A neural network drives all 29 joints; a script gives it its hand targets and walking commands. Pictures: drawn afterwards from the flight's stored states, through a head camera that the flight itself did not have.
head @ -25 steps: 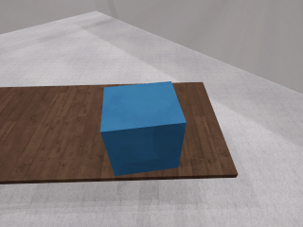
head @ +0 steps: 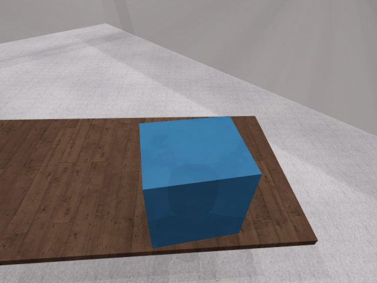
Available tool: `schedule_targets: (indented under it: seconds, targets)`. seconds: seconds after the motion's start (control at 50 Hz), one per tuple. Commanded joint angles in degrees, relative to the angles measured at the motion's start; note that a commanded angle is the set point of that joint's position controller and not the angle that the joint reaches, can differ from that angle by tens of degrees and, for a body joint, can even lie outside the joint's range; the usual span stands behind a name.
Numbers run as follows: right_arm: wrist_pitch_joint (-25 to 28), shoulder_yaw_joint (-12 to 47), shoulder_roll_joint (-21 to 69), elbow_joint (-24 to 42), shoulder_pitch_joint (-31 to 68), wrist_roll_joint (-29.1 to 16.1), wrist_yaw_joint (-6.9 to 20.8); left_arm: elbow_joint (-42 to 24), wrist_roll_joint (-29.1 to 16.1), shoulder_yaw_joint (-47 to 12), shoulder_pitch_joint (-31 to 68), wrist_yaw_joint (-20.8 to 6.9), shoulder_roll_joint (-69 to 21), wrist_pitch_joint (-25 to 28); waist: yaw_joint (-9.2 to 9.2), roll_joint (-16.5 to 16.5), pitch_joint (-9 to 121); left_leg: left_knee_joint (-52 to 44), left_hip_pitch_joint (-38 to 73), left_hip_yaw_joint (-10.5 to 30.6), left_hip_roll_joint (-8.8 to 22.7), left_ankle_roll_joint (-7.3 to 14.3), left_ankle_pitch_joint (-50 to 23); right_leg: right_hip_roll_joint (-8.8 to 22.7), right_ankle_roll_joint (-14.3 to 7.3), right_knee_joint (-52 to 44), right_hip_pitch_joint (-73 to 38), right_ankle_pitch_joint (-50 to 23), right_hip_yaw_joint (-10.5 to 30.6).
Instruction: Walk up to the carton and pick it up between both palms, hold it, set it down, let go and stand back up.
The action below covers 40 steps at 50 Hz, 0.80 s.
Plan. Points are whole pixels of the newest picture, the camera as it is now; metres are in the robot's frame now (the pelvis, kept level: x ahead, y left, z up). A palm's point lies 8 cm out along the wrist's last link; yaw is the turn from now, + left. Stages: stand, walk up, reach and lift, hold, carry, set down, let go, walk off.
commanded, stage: walk up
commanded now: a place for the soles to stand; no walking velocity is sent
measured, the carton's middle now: (191, 181) +0.44 -0.01 -0.05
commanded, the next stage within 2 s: none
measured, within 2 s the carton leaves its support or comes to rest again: neither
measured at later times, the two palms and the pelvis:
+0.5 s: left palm (55, 278) +0.20 +0.30 -0.09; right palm (329, 276) +0.19 -0.31 -0.09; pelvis +0.07 +0.00 +0.01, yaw +3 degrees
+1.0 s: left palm out of the picture +0.14 +0.29 -0.09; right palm (318, 278) +0.19 -0.29 -0.09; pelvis +0.08 -0.01 +0.03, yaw +5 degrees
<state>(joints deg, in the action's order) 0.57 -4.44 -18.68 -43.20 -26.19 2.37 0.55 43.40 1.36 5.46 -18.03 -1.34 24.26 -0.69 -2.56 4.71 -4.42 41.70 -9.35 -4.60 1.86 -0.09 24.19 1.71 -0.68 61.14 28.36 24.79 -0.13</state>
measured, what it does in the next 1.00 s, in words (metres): steps on the spot: right foot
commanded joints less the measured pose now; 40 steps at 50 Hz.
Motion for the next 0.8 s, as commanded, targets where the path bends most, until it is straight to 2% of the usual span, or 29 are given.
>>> schedule_targets:
  seconds: [0.0, 0.02, 0.04, 0.06, 0.08, 0.1, 0.12, 0.14, 0.16, 0.18, 0.2, 0.22, 0.24, 0.28, 0.32, 0.34, 0.36, 0.4, 0.42, 0.46, 0.52, 0.58, 0.64, 0.66, 0.7, 0.72, 0.74, 0.76, 0.78]
  targets:
    - [2.9, -3.1, -18.6, 10.6, 15.3, -1.6, -1.5, -6.7, -1.1, 2.7, -1.0, -0.1, 9.6, 0.8, 7.03, -17.6, -8.1, -17.7, -24.8, 11.3, 12.2, 7.6, -12.7, 4.2, -0.8, -20.1, -21.5, -13.6, 2.6]
    - [2.4, -2.4, -17.3, 10.9, 14.8, -2.2, -1.3, -5.1, -0.7, 3.1, -2.5, 0.1, 10.4, 0.8, 7.31, -15.4, -5.4, -12.3, -26.9, 9.8, 10.2, 5.8, -11.7, 1.7, -1.0, -23.0, -27.7, -16.3, 0.5]
    - [1.8, -1.6, -16.1, 10.0, 11.8, -2.7, -1.0, -4.6, -0.6, 3.4, -2.4, 0.6, 12.6, 0.9, 6.92, -10.3, -4.2, -5.8, -28.2, 8.7, 8.7, 4.4, -8.5, 2.5, -0.8, -26.7, -31.4, -15.1, 3.0]
    - [1.4, -0.7, -14.2, 10.1, 8.3, -3.2, -0.9, -5.9, -0.6, 3.6, 0.9, 1.0, 16.5, 0.8, 5.82, -0.4, -1.8, 0.9, -24.8, 5.8, 5.5, 1.4, -6.7, 9.3, -3.0, -34.0, -27.5, -13.6, 14.0]
    - [0.8, -0.6, -15.2, 9.2, 3.3, -4.1, -1.3, -8.6, -1.3, 3.0, 5.2, 1.5, 17.9, 1.0, 3.45, 5.1, 1.1, 6.5, -15.3, 4.5, 1.1, -0.8, 0.2, 17.1, -8.8, -41.2, -17.1, -4.5, 26.7]
    - [-0.3, -1.9, -18.2, 8.3, 2.1, -4.7, -1.7, -9.8, -1.8, 2.6, 9.0, 2.3, 17.5, 1.3, 2.49, 3.3, 0.1, 8.5, -7.2, 6.5, 0.6, -0.2, 6.8, 19.0, -12.9, -43.5, -6.6, 3.9, 29.7]
    - [-0.9, -2.2, -18.6, 7.4, 1.1, -4.7, -1.9, -9.8, -1.2, 2.2, 11.2, 2.5, 16.6, 1.3, 2.38, 2.7, -0.5, 7.3, -3.0, 7.4, 0.5, 0.2, 7.2, 18.2, -14.1, -41.6, -2.0, 5.3, 27.2]
    - [-0.7, -1.8, -18.2, 5.9, 0.6, -4.3, -2.3, -9.0, -1.4, 1.2, 12.0, 2.5, 14.3, 1.2, 1.30, 2.5, -2.0, 2.5, -2.4, 6.8, 0.4, 0.8, 5.9, 15.6, -12.6, -40.4, -1.1, 3.6, 23.6]
    - [-0.2, -1.6, -17.8, 5.3, -0.7, -4.5, -2.2, -9.1, -1.4, 0.5, 13.5, 2.3, 14.3, 0.8, 0.34, 2.2, 0.6, -4.0, -1.0, 9.5, 0.8, 0.9, 1.5, 13.5, -9.9, -38.0, -3.5, -1.3, 19.0]
    - [0.3, -1.5, -18.3, 3.9, -1.3, -3.8, -2.1, -8.9, -1.7, -0.1, 14.3, 2.1, 12.6, 0.7, 0.38, 1.0, 2.7, -10.5, -2.0, 13.4, 3.0, 2.0, 0.1, 11.0, -6.7, -33.1, -7.8, -7.2, 16.2]
    - [0.8, -1.4, -18.5, 3.5, 1.1, -3.2, -2.0, -8.3, -1.8, -0.5, 14.3, 1.7, 12.5, 0.4, 0.85, -0.5, 5.1, -14.3, -5.6, 17.4, 5.8, 2.8, -0.8, 8.3, -4.4, -28.3, -13.2, -13.6, 12.0]
    - [1.3, -1.8, -20.6, 4.1, 7.6, -3.0, -1.9, -7.2, -2.4, 0.0, 14.0, 1.4, 12.3, 0.3, 2.94, -1.5, 4.4, -14.8, -9.8, 19.3, 7.5, 3.4, -1.2, 6.2, -2.7, -27.2, -16.0, -17.3, 8.7]
    - [1.7, -1.2, -20.1, 4.4, 11.7, -3.0, -1.7, -6.1, -2.5, -0.3, 13.5, 1.4, 12.3, 0.6, 3.99, -1.9, 4.2, -13.2, -10.8, 15.9, 6.6, 2.9, -6.8, 7.0, -2.7, -26.9, -19.2, -23.0, 8.4]
    - [1.7, -0.6, -18.8, 1.8, 9.2, -4.0, -2.1, -3.8, -2.7, -0.7, 13.6, 1.5, 13.0, 1.1, 2.51, 1.9, 10.7, -9.3, -3.0, 10.8, 3.9, 1.0, -17.1, 9.7, -5.4, -27.5, -21.6, -33.6, 10.4]
    - [1.4, -0.3, -19.1, 0.0, 8.9, -4.1, -2.2, -2.0, -2.4, -1.6, 14.8, 1.3, 10.5, 1.4, 1.54, -0.2, 14.1, -8.1, 1.4, 10.6, 4.1, 0.2, -22.9, 10.2, -5.9, -27.3, -22.0, -42.6, 8.9]
    - [1.4, -0.3, -19.2, -0.6, 10.9, -4.0, -2.1, -1.6, -2.6, -1.6, 15.1, 1.4, 10.3, 1.5, 2.26, -1.9, 13.6, -8.7, 0.5, 10.1, 4.0, 0.1, -22.7, 10.0, -5.7, -28.0, -23.2, -42.7, 7.2]
    - [1.3, -0.1, -18.3, -1.6, 10.7, -4.2, -2.0, -0.9, -2.5, -1.7, 15.5, 1.4, 10.7, 1.4, 1.57, -2.1, 13.5, -8.8, 1.3, 10.2, 4.4, 0.6, -25.5, 10.4, -5.4, -27.6, -23.1, -44.9, 6.9]
    - [0.9, 0.2, -18.2, -2.8, 11.7, -4.2, -2.2, 0.9, -2.7, -1.9, 17.0, 1.4, 10.9, 1.1, 1.88, -1.7, 13.3, -11.3, 2.9, 10.4, 4.9, 0.4, -23.0, 10.2, -5.2, -29.2, -22.0, -39.1, 6.3]
    - [0.9, 0.2, -18.8, -3.1, 12.5, -4.0, -2.2, 1.2, -2.6, -1.9, 17.5, 1.3, 10.3, 1.0, 1.73, -3.0, 12.8, -12.6, 2.9, 10.8, 5.4, 0.6, -22.9, 9.9, -4.8, -30.1, -21.5, -36.8, 5.5]
    - [1.2, 0.4, -18.4, -4.3, 15.5, -3.7, -2.0, 3.1, -2.5, -2.0, 19.4, 1.1, 9.4, 1.0, 2.26, -5.0, 9.8, -15.1, 0.7, 11.2, 6.4, 0.9, -25.7, 8.4, -3.3, -30.5, -21.7, -36.0, 3.1]
    - [1.3, 0.6, -18.0, -5.9, 17.7, -4.1, -1.9, 5.8, -2.4, -1.9, 19.3, 0.9, 10.3, 1.1, 2.08, -4.8, 9.9, -17.1, 1.7, 10.4, 6.5, 0.6, -25.3, 8.7, -2.8, -33.2, -23.1, -35.6, 2.8]
    - [1.2, 0.9, -17.1, -8.1, 19.3, -4.0, -2.0, 8.7, -2.7, -1.9, 19.0, 0.8, 9.6, 1.0, 2.70, -5.7, 9.3, -20.2, 0.6, 10.4, 5.9, 0.4, -18.2, 8.8, -2.6, -36.0, -24.4, -27.3, 2.7]
    - [1.5, 0.6, -17.0, -9.5, 20.7, -3.5, -1.8, 11.0, -2.6, -2.0, 19.5, 0.6, 8.9, 1.4, 2.67, -8.5, 8.6, -21.8, 1.2, 10.4, 6.2, 0.7, -20.0, 8.5, -2.3, -36.9, -24.7, -27.4, 2.0]
    - [1.4, 0.8, -16.1, -10.3, 20.8, -3.8, -1.7, 11.9, -2.4, -2.1, 19.8, 0.6, 8.8, 1.5, 2.86, -6.4, 7.9, -22.3, 0.1, 10.4, 6.0, 0.4, -19.3, 8.6, -2.4, -37.5, -25.7, -27.3, 2.1]
    - [1.5, 0.9, -16.4, -11.2, 21.5, -3.7, -1.8, 13.0, -2.5, -1.8, 20.5, 0.5, 8.9, 1.5, 2.91, -5.3, 7.5, -23.7, 0.6, 10.5, 6.1, 0.7, -18.7, 8.2, -2.2, -38.6, -25.4, -25.6, 1.4]
    - [1.6, 0.9, -15.9, -11.7, 21.1, -3.8, -1.8, 13.5, -2.3, -1.9, 20.1, 0.5, 8.5, 1.5, 2.54, -7.3, 7.9, -24.2, 1.2, 10.4, 6.0, 0.8, -18.2, 8.4, -2.3, -38.7, -25.5, -25.1, 1.8]
    - [1.7, 1.0, -15.5, -12.1, 22.0, -3.4, -1.9, 14.1, -2.4, -1.8, 20.3, 0.6, 8.1, 1.7, 2.82, -6.2, 7.2, -24.7, -0.2, 10.9, 6.0, 1.0, -18.3, 8.4, -2.3, -39.2, -26.0, -25.0, 1.8]
    - [1.7, 0.9, -15.2, -12.8, 22.4, -3.3, -2.0, 15.1, -2.6, -1.9, 19.9, 0.5, 7.7, 1.8, 3.06, -7.3, 6.6, -25.0, -0.1, 10.3, 5.9, 0.9, -17.2, 8.4, -2.1, -39.6, -25.4, -23.3, 1.5]
    - [1.8, 0.9, -15.2, -13.5, 22.7, -3.3, -2.0, 15.6, -2.5, -1.8, 20.3, 0.6, 7.7, 1.8, 3.45, -5.2, 6.1, -25.8, -0.8, 10.6, 5.8, 0.7, -15.9, 8.3, -2.0, -40.0, -26.1, -22.0, 1.0]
